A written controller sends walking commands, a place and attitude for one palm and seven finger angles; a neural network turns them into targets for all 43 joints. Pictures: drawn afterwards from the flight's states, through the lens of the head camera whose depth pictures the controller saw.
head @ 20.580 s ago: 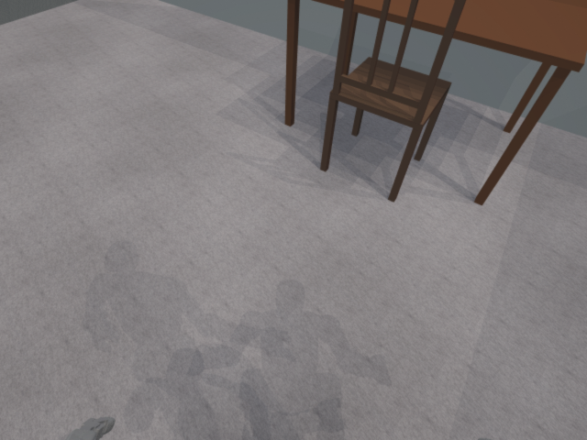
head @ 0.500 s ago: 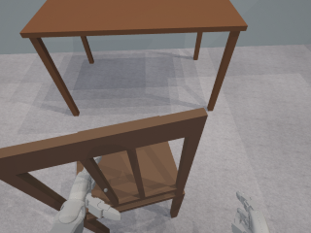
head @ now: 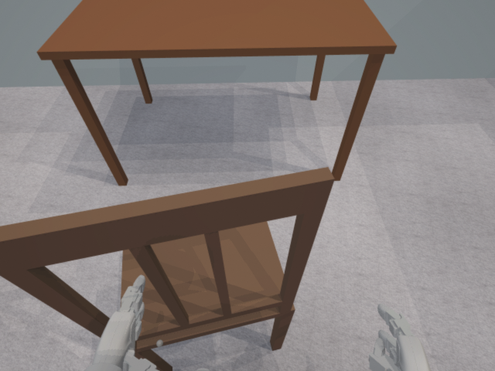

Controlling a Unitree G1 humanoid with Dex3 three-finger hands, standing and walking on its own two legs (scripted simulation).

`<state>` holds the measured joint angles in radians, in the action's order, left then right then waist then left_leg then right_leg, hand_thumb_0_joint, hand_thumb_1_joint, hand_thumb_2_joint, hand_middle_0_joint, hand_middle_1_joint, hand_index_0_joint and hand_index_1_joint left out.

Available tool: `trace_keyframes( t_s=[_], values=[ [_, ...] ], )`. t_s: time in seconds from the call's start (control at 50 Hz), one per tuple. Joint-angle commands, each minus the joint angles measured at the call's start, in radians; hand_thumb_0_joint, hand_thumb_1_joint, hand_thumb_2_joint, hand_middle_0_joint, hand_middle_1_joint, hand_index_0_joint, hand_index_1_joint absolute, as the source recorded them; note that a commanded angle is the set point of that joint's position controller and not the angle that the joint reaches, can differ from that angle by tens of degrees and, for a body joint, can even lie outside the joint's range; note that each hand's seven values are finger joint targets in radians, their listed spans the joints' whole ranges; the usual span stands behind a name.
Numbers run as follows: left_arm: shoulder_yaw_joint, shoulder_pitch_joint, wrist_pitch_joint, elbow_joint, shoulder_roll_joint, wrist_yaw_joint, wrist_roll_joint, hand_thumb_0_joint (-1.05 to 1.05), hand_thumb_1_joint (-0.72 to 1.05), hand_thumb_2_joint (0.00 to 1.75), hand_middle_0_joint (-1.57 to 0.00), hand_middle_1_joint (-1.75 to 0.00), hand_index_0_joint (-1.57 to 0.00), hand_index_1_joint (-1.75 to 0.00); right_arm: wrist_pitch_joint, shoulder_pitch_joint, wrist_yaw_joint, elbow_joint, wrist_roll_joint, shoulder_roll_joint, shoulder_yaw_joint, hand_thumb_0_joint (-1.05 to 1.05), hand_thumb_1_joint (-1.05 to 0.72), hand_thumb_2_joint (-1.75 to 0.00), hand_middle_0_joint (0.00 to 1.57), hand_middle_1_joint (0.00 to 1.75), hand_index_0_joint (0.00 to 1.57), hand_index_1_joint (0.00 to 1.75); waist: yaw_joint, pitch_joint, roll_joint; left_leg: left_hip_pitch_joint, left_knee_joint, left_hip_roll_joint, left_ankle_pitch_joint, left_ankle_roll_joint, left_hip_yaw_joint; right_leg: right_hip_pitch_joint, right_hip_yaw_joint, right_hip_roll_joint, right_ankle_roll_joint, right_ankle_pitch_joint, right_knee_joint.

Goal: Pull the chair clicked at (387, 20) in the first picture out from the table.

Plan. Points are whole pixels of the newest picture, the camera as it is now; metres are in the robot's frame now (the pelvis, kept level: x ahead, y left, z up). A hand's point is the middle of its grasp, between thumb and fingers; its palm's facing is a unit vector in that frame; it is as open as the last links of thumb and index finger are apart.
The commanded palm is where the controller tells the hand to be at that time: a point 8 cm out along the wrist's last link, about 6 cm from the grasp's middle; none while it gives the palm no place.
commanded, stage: draw the fingers out of the gap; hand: left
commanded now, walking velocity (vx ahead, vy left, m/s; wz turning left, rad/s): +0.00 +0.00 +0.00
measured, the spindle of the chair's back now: (166, 291) +0.26 +0.15 -0.02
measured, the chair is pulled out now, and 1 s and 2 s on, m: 0.60 0.60 0.58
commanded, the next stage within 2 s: draw the hand back to the body in 0.38 s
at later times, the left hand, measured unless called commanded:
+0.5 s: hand out of the picture +0.11 +0.14 -0.02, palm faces -0.01 -0.99 -0.12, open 17.5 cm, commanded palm +0.07 +0.20 +0.00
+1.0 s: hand (95, 368) +0.13 +0.18 +0.08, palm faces +0.05 -0.99 -0.09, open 17.4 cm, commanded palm +0.09 +0.24 +0.09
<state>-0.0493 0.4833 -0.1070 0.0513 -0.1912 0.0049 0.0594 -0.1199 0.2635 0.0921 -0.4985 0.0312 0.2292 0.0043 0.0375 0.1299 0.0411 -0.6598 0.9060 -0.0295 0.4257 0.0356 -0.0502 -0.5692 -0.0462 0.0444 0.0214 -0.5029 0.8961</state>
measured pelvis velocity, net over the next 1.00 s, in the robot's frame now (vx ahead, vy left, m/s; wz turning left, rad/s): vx -0.03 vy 0.01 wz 0.00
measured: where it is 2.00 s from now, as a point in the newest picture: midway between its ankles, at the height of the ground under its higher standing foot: outside the picture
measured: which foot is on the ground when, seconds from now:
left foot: down 0.00-1.00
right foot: down 0.00-1.00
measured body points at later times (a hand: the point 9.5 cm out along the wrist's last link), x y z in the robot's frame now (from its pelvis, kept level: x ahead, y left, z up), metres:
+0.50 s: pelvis -0.01 +0.00 -0.01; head +0.01 +0.00 +0.44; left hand +0.10 +0.20 -0.01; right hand +0.17 -0.23 -0.08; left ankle +0.01 +0.14 -0.69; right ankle -0.03 -0.13 -0.69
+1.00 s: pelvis -0.03 +0.01 -0.02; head -0.01 +0.00 +0.43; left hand +0.12 +0.23 +0.09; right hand +0.16 -0.21 -0.09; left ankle +0.01 +0.14 -0.69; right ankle -0.04 -0.13 -0.69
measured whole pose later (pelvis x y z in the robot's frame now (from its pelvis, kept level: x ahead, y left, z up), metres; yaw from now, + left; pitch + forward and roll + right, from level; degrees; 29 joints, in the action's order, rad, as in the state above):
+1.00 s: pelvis -0.03 +0.01 -0.02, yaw +0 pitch +8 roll -2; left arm 0.12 0.73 0.23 0.41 -0.24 0.15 0.26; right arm -0.17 0.24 0.10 -0.52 0.08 0.17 0.00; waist -0.01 0.15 0.06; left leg -0.74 1.05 -0.04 0.46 0.04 -0.08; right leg -0.63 -0.07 0.03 0.02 -0.53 1.01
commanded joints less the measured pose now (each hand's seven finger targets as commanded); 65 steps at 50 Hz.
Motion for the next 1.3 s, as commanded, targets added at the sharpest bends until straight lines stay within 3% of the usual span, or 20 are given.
trace_keyframes(
  t_s=[0.0, 0.14, 0.3, 0.48, 0.5, 0.52, 0.54, 0.6, 0.64, 0.7, 0.76, 0.82, 0.9, 0.98, 1.0, 1.02, 1.04, 1.1, 1.2, 1.28],
  values=[
    [0.039, 0.021, 0.063, 0.240, -0.081, 0.001, 0.002, 0.00, -0.55, 0.20, 0.00, 0.00, 0.00, 0.00, -0.071, -0.078, 0.012, 0.167, 0.002, 0.109, -0.050, 0.00, -0.90, -0.90, 0.20, 0.30, 0.20, 0.30, 0.010, 0.130, -0.027, 0.151, -0.094, 0.024, -0.245, -0.065, 0.027, -0.005, -0.046, -0.029, -0.021, 0.294, -0.133],
    [0.008, 0.144, 0.053, 0.301, -0.054, 0.003, -0.009, 0.00, -0.55, 0.20, 0.00, 0.00, 0.00, 0.00, -0.070, -0.089, 0.014, 0.187, 0.003, 0.093, -0.053, 0.00, -0.90, -0.90, 0.20, 0.30, 0.20, 0.30, 0.002, 0.121, -0.025, 0.127, -0.083, 0.029, -0.217, -0.065, 0.022, -0.027, -0.052, -0.030, -0.022, 0.260, -0.117],
    [0.032, 0.275, 0.059, 0.356, -0.081, -0.002, -0.022, 0.00, -0.55, 0.20, 0.00, 0.00, 0.00, 0.00, -0.055, -0.106, 0.022, 0.202, 0.007, 0.079, -0.064, 0.00, -0.90, -0.90, 0.20, 0.30, 0.20, 0.30, -0.014, 0.105, -0.045, 0.073, -0.062, 0.030, -0.179, -0.068, 0.021, -0.049, -0.049, -0.034, -0.027, 0.211, -0.104],
    [0.006, 0.398, 0.098, 0.426, -0.062, 0.033, -0.013, 0.00, -0.55, 0.20, 0.00, 0.00, 0.00, 0.00, -0.056, -0.105, 0.028, 0.215, 0.015, 0.065, -0.074, 0.00, -0.90, -0.90, 0.20, 0.30, 0.20, 0.30, -0.008, 0.103, -0.038, 0.037, -0.022, 0.035, -0.150, -0.074, 0.021, -0.098, -0.047, -0.038, -0.025, 0.179, -0.081],
    [0.044, 0.314, 0.209, 0.532, -0.008, 0.040, 0.101, 0.00, -0.55, 0.20, 0.00, 0.00, 0.00, 0.00, -0.080, -0.106, 0.032, 0.199, 0.011, 0.063, -0.073, 0.00, -0.90, -0.90, 0.20, 0.30, 0.20, 0.30, -0.009, 0.081, -0.094, 0.002, 0.010, 0.043, -0.164, -0.069, 0.014, -0.114, -0.068, -0.051, -0.027, 0.194, -0.067],
    [0.078, 0.337, 0.263, 0.495, -0.052, 0.046, 0.093, 0.00, -0.55, 0.20, 0.00, 0.00, 0.00, 0.00, -0.092, -0.096, 0.033, 0.172, 0.011, 0.068, -0.080, 0.00, -0.90, -0.90, 0.20, 0.30, 0.20, 0.30, -0.021, 0.111, -0.066, 0.007, 0.022, 0.041, -0.164, -0.067, 0.021, -0.121, -0.061, -0.054, -0.032, 0.182, -0.051],
    [0.078, 0.329, 0.308, 0.526, -0.047, 0.053, 0.109, 0.00, -0.55, 0.20, 0.00, 0.00, 0.00, 0.00, -0.103, -0.090, 0.029, 0.172, 0.013, 0.068, -0.077, 0.00, -0.90, -0.90, 0.20, 0.30, 0.20, 0.30, -0.021, 0.125, -0.014, 0.013, 0.025, 0.043, -0.164, -0.064, 0.020, -0.133, -0.059, -0.052, -0.033, 0.173, -0.038],
    [0.100, 0.323, 0.418, 0.540, -0.060, 0.068, 0.120, 0.00, -0.55, 0.20, 0.00, 0.00, 0.00, 0.00, -0.124, -0.101, 0.014, 0.146, 0.018, 0.059, -0.082, 0.00, -0.90, -0.90, 0.20, 0.30, 0.20, 0.30, -0.033, 0.126, 0.026, 0.000, 0.036, 0.037, -0.164, -0.060, 0.016, -0.152, -0.054, -0.054, -0.038, 0.151, -0.013],
    [0.090, 0.314, 0.496, 0.510, -0.041, 0.094, 0.129, 0.00, -0.55, 0.20, 0.00, 0.00, 0.00, 0.00, -0.127, -0.112, -0.002, 0.133, 0.020, 0.053, -0.085, 0.00, -0.90, -0.90, 0.20, 0.30, 0.20, 0.30, -0.029, 0.111, 0.007, -0.027, 0.056, 0.035, -0.145, -0.055, 0.012, -0.187, -0.054, -0.056, -0.034, 0.134, 0.008],
    [0.140, 0.325, 0.592, 0.442, -0.076, 0.153, 0.145, 0.00, -0.55, 0.20, 0.00, 0.00, 0.00, 0.00, -0.120, -0.156, -0.026, 0.120, 0.025, 0.050, -0.094, 0.00, -0.90, -0.90, 0.20, 0.30, 0.20, 0.30, -0.045, 0.109, -0.011, -0.079, 0.082, 0.027, -0.117, -0.052, 0.010, -0.190, -0.039, -0.055, -0.038, 0.102, 0.029],
    [0.152, 0.361, 0.524, 0.480, -0.083, 0.190, 0.172, 0.00, -0.55, 0.20, 0.00, 0.00, 0.00, 0.00, -0.096, -0.170, -0.026, 0.177, 0.042, 0.059, -0.087, 0.00, -0.90, -0.90, 0.20, 0.30, 0.20, 0.30, -0.053, 0.144, -0.009, -0.032, 0.032, 0.028, -0.050, -0.057, 0.016, -0.129, -0.031, -0.048, -0.030, 0.044, -0.014],
    [0.202, 0.306, 0.439, 0.571, -0.119, 0.165, 0.198, 0.00, -0.55, 0.20, 0.00, 0.00, 0.00, 0.00, -0.083, -0.169, -0.004, 0.196, 0.050, 0.053, -0.069, 0.00, -0.90, -0.90, 0.20, 0.30, 0.20, 0.30, -0.052, 0.138, 0.007, 0.002, -0.009, 0.027, -0.022, -0.061, 0.009, -0.095, -0.032, -0.047, -0.028, 0.008, -0.054],
    [0.253, 0.251, 0.412, 0.612, -0.152, 0.132, 0.213, 0.00, -0.51, 0.22, -0.01, -0.01, -0.01, -0.01, -0.106, -0.158, 0.019, 0.172, 0.048, 0.054, -0.058, 0.00, -0.90, -0.90, 0.20, 0.30, 0.20, 0.30, -0.050, 0.092, 0.008, 0.042, -0.037, 0.020, -0.035, -0.060, 0.002, -0.078, -0.035, -0.052, -0.028, 0.017, -0.101],
    [0.255, 0.226, 0.395, 0.560, -0.138, 0.159, 0.223, 0.00, -0.37, 0.29, -0.02, -0.04, -0.02, -0.04, -0.143, -0.141, 0.024, 0.147, 0.051, 0.061, -0.049, 0.00, -0.90, -0.90, 0.20, 0.30, 0.20, 0.30, -0.037, 0.046, -0.020, 0.081, -0.070, 0.015, -0.051, -0.056, -0.002, -0.058, -0.039, -0.050, -0.022, 0.036, -0.144],
    [0.337, 0.304, 0.293, 0.534, -0.329, 0.010, 0.054, 0.00, -0.33, 0.31, -0.03, -0.05, -0.03, -0.05, -0.105, -0.164, 0.047, 0.162, 0.033, 0.048, -0.043, 0.00, -0.90, -0.90, 0.20, 0.30, 0.20, 0.30, -0.124, 0.053, -0.008, 0.127, -0.122, -0.008, -0.047, -0.042, 0.001, 0.017, 0.033, -0.018, -0.054, 0.043, -0.221],
    [0.236, 0.276, 0.260, 0.636, -0.202, -0.039, 0.033, 0.00, -0.30, 0.32, -0.04, -0.05, -0.04, -0.05, -0.096, -0.153, 0.051, 0.189, 0.025, 0.032, -0.018, 0.00, -0.90, -0.90, 0.20, 0.30, 0.20, 0.30, -0.079, 0.008, 0.019, 0.170, -0.144, 0.001, -0.054, -0.045, 0.014, 0.019, 0.017, -0.003, -0.047, 0.057, -0.250],
    [0.243, 0.270, 0.226, 0.628, -0.205, -0.079, 0.013, 0.00, -0.26, 0.34, -0.04, -0.06, -0.04, -0.06, -0.082, -0.150, 0.057, 0.167, 0.022, 0.034, -0.021, 0.00, -0.90, -0.90, 0.20, 0.30, 0.20, 0.30, -0.078, -0.009, 0.039, 0.201, -0.152, -0.003, -0.068, -0.044, 0.016, 0.035, 0.005, -0.005, -0.049, 0.074, -0.262],
    [0.313, 0.237, 0.181, 0.611, -0.276, -0.142, -0.009, 0.00, -0.15, 0.39, -0.05, -0.08, -0.05, -0.08, -0.055, -0.174, 0.075, 0.142, 0.015, 0.040, -0.008, 0.00, -0.90, -0.90, 0.20, 0.30, 0.20, 0.30, -0.082, -0.055, -0.011, 0.253, -0.213, -0.011, -0.087, -0.043, 0.011, 0.093, -0.010, -0.011, -0.049, 0.099, -0.320],
    [0.380, 0.171, 0.174, 0.650, -0.329, -0.176, -0.011, 0.00, 0.03, 0.48, -0.08, -0.12, -0.08, -0.12, -0.058, -0.185, 0.084, 0.118, 0.010, 0.048, 0.005, 0.00, -0.90, -0.90, 0.20, 0.30, 0.20, 0.30, -0.087, -0.052, 0.053, 0.374, -0.302, -0.008, -0.154, -0.039, 0.020, 0.213, -0.008, -0.008, -0.050, 0.196, -0.390],
    [0.398, 0.135, 0.174, 0.687, -0.332, -0.187, -0.011, 0.00, 0.17, 0.55, -0.10, -0.15, -0.10, -0.15, -0.078, -0.186, 0.079, 0.096, 0.003, 0.050, 0.010, 0.00, -0.90, -0.90, 0.20, 0.30, 0.20, 0.30, -0.087, -0.034, 0.072, 0.462, -0.353, -0.011, -0.250, -0.038, 0.027, 0.288, -0.016, -0.005, -0.048, 0.314, -0.415]
  ],
)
